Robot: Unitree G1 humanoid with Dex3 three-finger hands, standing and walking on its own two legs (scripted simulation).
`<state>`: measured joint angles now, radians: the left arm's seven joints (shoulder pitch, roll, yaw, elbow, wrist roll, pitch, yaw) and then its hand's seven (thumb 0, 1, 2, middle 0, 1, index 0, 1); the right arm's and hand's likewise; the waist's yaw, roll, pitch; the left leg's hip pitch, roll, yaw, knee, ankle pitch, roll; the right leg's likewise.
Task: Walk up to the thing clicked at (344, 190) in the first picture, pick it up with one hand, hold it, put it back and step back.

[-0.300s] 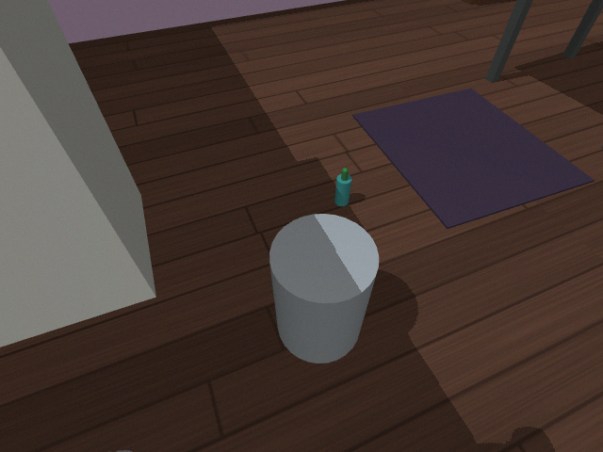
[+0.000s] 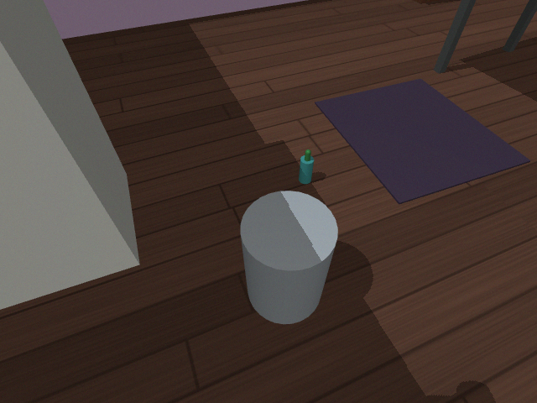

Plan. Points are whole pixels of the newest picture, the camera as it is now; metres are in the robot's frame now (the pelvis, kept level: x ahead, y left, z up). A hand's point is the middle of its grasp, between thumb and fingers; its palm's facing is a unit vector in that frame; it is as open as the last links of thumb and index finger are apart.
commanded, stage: stand
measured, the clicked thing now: (306, 165) +1.28 -0.15 -0.68
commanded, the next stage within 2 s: walk up in 0.82 s
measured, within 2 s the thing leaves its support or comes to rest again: neither
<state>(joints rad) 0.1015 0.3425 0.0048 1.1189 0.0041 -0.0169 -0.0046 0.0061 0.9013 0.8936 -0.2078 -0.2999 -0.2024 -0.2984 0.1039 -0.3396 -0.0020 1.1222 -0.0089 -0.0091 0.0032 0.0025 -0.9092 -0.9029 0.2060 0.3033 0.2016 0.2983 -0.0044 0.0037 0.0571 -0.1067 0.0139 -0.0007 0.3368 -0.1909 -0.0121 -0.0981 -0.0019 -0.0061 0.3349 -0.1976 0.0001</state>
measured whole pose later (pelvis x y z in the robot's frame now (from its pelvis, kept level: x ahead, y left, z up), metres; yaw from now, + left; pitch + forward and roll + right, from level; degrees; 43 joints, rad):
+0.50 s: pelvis +0.00 +0.00 +0.00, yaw +0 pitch -2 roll +0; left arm 0.11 0.35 0.00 1.12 0.00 -0.02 -0.01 0.01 0.90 0.89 -0.21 -0.30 -0.20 -0.30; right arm 0.11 -0.34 0.00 1.12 -0.01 -0.01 0.00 0.00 -0.91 -0.90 0.21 0.30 0.20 0.30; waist 0.00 0.00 0.06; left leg -0.10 0.02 0.00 0.32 -0.19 -0.01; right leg -0.10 0.00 -0.01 0.33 -0.20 0.00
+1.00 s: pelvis -0.01 +0.03 -0.01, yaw -14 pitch -1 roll +0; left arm 0.25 0.35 0.05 0.92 0.05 0.01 0.00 0.01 0.90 0.89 -0.21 -0.30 -0.20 -0.30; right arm 0.00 -0.40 -0.08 0.92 -0.01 0.02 0.03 0.00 -0.91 -0.90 0.21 0.30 0.20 0.30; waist 0.04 0.03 0.12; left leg -0.30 -0.04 -0.08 0.74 -0.48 0.00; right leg -0.25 0.07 0.23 0.45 -0.18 0.02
